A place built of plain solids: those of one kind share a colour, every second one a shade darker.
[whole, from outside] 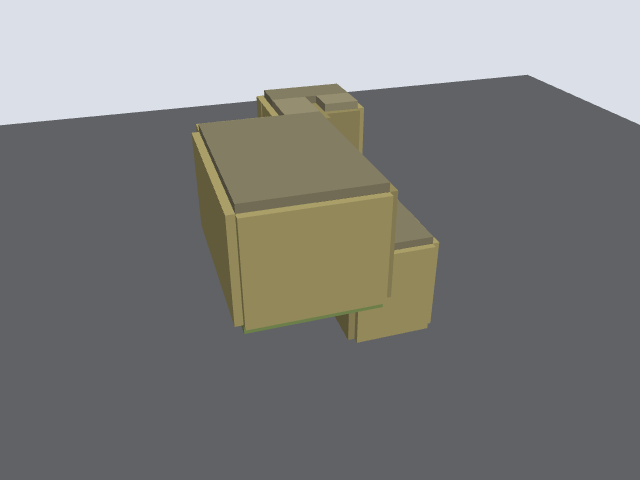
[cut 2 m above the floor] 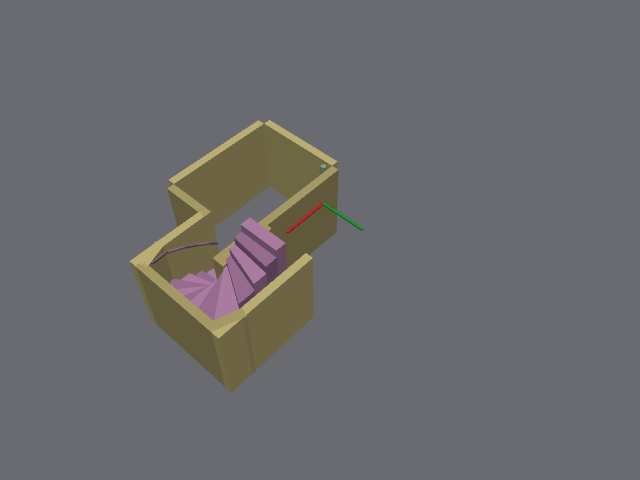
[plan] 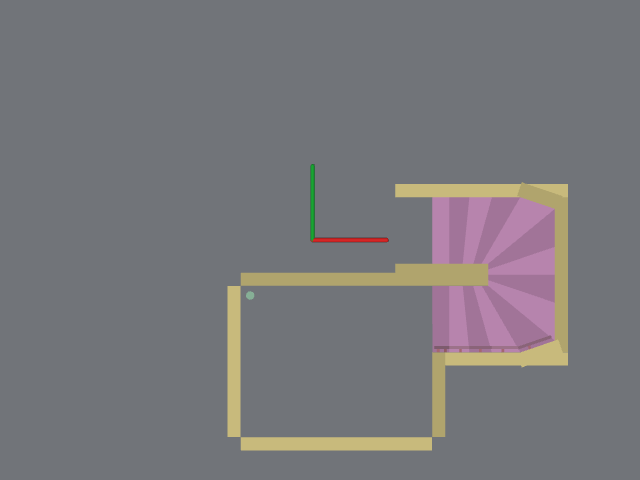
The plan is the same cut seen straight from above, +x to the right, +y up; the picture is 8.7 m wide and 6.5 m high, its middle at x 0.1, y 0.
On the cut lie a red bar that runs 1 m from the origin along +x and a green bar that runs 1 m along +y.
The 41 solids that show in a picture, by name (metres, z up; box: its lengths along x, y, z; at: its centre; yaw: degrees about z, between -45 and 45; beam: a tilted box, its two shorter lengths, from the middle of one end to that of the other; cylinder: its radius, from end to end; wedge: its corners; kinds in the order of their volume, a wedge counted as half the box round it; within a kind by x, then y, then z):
{
 "wall_1": {"box": [0.18, 2.99, 2.49], "at": [-3.37, 1.18, 4.17]},
 "wall_2": {"box": [4.4, 0.18, 2.49], "at": [-1.08, -0.41, 4.17]},
 "wall_3": {"box": [4.4, 0.18, 2.49], "at": [-1.08, 2.76, 4.17]},
 "wall_4": {"box": [0.18, 2.05, 2.62], "at": [-1.07, -1.65, 1.26]},
 "wall_5": {"box": [2.59, 0.18, 2.62], "at": [0.32, -2.76, 1.26]},
 "wall_6": {"box": [2.59, 0.18, 2.62], "at": [0.32, -0.53, 1.26]},
 "wall_7": {"box": [0.58, 2.09, 2.49], "at": [1.41, 1.62, 4.17]},
 "wall_8": {"box": [0.18, 0.9, 2.84], "at": [1.53, -1.07, 3.99]},
 "wall_9": {"box": [0.18, 1.15, 2.62], "at": [1.71, -2.1, 1.26]},
 "wall_10": {"box": [1.26, 0.3, 5.71], "at": [1.75, -0.47, 2.56]},
 "wall_11": {"box": [2.34, 0.18, 5.46], "at": [2.29, 0.67, 2.68]},
 "wall_12": {"box": [1.84, 0.18, 5.46], "at": [2.54, -1.61, 2.68]},
 "wall_13": {"box": [0.59, 0.2, 5.71], "at": [3.08, -1.54, 2.56], "yaw": 18.8},
 "wall_14": {"box": [0.59, 0.2, 5.71], "at": [3.08, 0.59, 2.56], "yaw": -18.8},
 "wall_15": {"box": [0.18, 2.1, 5.46], "at": [3.37, -0.47, 2.68]},
 "tread_1": {"wedge": [[1.62, -1.52, -0.05], [1.62, -1.52, 0.19], [1.62, -0.62, -0.05], [1.62, -0.62, 0.19], [1.85, -1.52, -0.05], [1.85, -1.52, 0.19], [1.85, -0.62, -0.05], [1.85, -0.62, 0.19]]},
 "tread_2": {"wedge": [[1.62, -0.32, -0.05], [1.62, -0.32, 2.73], [1.62, 0.58, -0.05], [1.62, 0.58, 2.73], [1.85, -0.32, -0.05], [1.85, -0.32, 2.73], [1.85, 0.58, -0.05], [1.85, 0.58, 2.73]]},
 "tread_3": {"wedge": [[1.85, -1.52, -0.05], [1.85, -1.52, 0.39], [1.85, -0.62, -0.05], [1.85, -0.62, 0.39], [2.04, -0.62, -0.05], [2.04, -0.62, 0.39], [2.13, -1.52, -0.05], [2.13, -1.52, 0.39]]},
 "tread_4": {"wedge": [[1.85, -0.32, -0.05], [1.85, -0.32, 2.53], [1.85, 0.58, -0.05], [1.85, 0.58, 2.53], [2.03, -0.32, -0.05], [2.03, -0.32, 2.53], [2.12, 0.58, -0.05], [2.12, 0.58, 2.53]]},
 "tread_5": {"wedge": [[2.03, -0.62, -0.05], [2.03, -0.62, 0.58], [2.12, -1.52, -0.05], [2.12, -1.52, 0.58], [2.18, -0.62, -0.05], [2.18, -0.62, 0.58], [2.43, -1.52, -0.05], [2.43, -1.52, 0.58]]},
 "tread_6": {"wedge": [[2.03, -0.32, -0.05], [2.03, -0.32, 2.34], [2.12, 0.58, -0.05], [2.12, 0.58, 2.34], [2.18, -0.32, -0.05], [2.18, -0.32, 2.34], [2.43, 0.58, -0.05], [2.43, 0.58, 2.34]]},
 "tread_7": {"wedge": [[2.17, -0.32, -0.05], [2.17, -0.32, 2.14], [2.29, -0.32, -0.05], [2.29, -0.32, 2.14], [2.43, 0.58, -0.05], [2.43, 0.58, 2.14], [2.81, 0.58, -0.05], [2.81, 0.58, 2.14]]},
 "tread_8": {"wedge": [[2.18, -0.62, -0.05], [2.18, -0.62, 0.78], [2.29, -0.62, -0.05], [2.29, -0.62, 0.78], [2.43, -1.52, -0.05], [2.43, -1.52, 0.78], [2.82, -1.52, -0.05], [2.82, -1.52, 0.78]]},
 "tread_9": {"wedge": [[2.28, -0.32, -0.05], [2.28, -0.32, 1.95], [2.38, -0.32, -0.05], [2.38, -0.32, 1.95], [2.81, 0.58, -0.05], [2.81, 0.58, 1.95], [3.28, 0.42, -0.05], [3.28, 0.42, 1.95]]},
 "tread_10": {"wedge": [[2.29, -0.62, -0.05], [2.29, -0.62, 0.98], [2.38, -0.62, -0.05], [2.38, -0.62, 0.97], [2.81, -1.52, -0.05], [2.81, -1.52, 0.97], [3.29, -1.36, -0.05], [3.29, -1.36, 0.97]]},
 "tread_11": {"wedge": [[2.38, -0.62, -0.05], [2.38, -0.62, 1.17], [2.38, -0.54, -0.05], [2.38, -0.54, 1.17], [3.28, -1.36, -0.05], [3.28, -1.36, 1.17], [3.28, -0.85, -0.05], [3.28, -0.85, 1.17]]},
 "tread_12": {"wedge": [[2.38, -0.54, -0.05], [2.38, -0.54, 1.36], [2.38, -0.47, -0.05], [2.38, -0.47, 1.36], [3.28, -0.85, -0.05], [3.28, -0.85, 1.36], [3.28, -0.47, -0.05], [3.28, -0.47, 1.36]]},
 "tread_13": {"wedge": [[2.38, -0.47, -0.05], [2.38, -0.47, 1.56], [2.38, -0.4, -0.05], [2.38, -0.4, 1.56], [3.28, -0.47, -0.05], [3.28, -0.47, 1.56], [3.28, -0.09, -0.05], [3.28, -0.09, 1.56]]},
 "tread_14": {"wedge": [[2.38, -0.4, -0.05], [2.38, -0.4, 1.75], [2.38, -0.32, -0.05], [2.38, -0.32, 1.75], [3.28, -0.09, -0.05], [3.28, -0.09, 1.75], [3.28, 0.42, -0.05], [3.28, 0.42, 1.75]]},
 "roof_1": {"box": [4.4, 2.99, 0.2], "at": [-1.08, 1.18, 5.51]},
 "roof_2": {"box": [2.59, 2.05, 0.2], "at": [0.32, -1.65, 2.67]},
 "roof_3": {"box": [1.26, 0.9, 0.2], "at": [1.75, 0.13, 5.51]},
 "roof_4": {"box": [0.76, 0.9, 0.2], "at": [2.0, -1.07, 5.51]},
 "roof_5": {"box": [0.9, 2.1, 0.2], "at": [2.83, -0.47, 5.51]},
 "floor_1": {"box": [4.9, 2.99, 0.22], "at": [-0.83, 1.18, 2.81]},
 "pipe_1": {"cylinder": 0.06, "from": [-0.85, -0.75, 0.0], "to": [-0.85, -0.75, 2.57]},
 "guard_rail_1": {"wedge": [[1.65, -1.48, 1.08], [1.65, -1.48, 1.13], [1.65, -1.44, 1.08], [1.65, -1.44, 1.13], [1.85, -1.48, 1.25], [1.85, -1.48, 1.3], [1.85, -1.44, 1.25], [1.85, -1.44, 1.3]]},
 "guard_rail_2": {"wedge": [[1.85, -1.48, 1.25], [1.85, -1.48, 1.3], [1.85, -1.44, 1.25], [1.85, -1.44, 1.3], [2.12, -1.48, 1.45], [2.12, -1.48, 1.5], [2.12, -1.44, 1.45], [2.12, -1.44, 1.5]]},
 "guard_rail_3": {"wedge": [[2.12, -1.48, 1.45], [2.12, -1.48, 1.5], [2.12, -1.44, 1.45], [2.12, -1.44, 1.5], [2.43, -1.48, 1.65], [2.43, -1.48, 1.69], [2.43, -1.44, 1.65], [2.43, -1.44, 1.69]]},
 "guard_rail_4": {"wedge": [[2.43, -1.48, 1.65], [2.43, -1.48, 1.69], [2.43, -1.44, 1.65], [2.43, -1.44, 1.69], [2.81, -1.48, 1.84], [2.81, -1.48, 1.89], [2.81, -1.44, 1.84], [2.81, -1.44, 1.89]]},
 "guard_rail_5": {"wedge": [[2.78, -1.44, 1.84], [2.78, -1.44, 1.89], [2.79, -1.48, 1.84], [2.79, -1.48, 1.89], [3.23, -1.29, 2.03], [3.23, -1.29, 2.07], [3.24, -1.33, 2.03], [3.24, -1.33, 2.07]]}
}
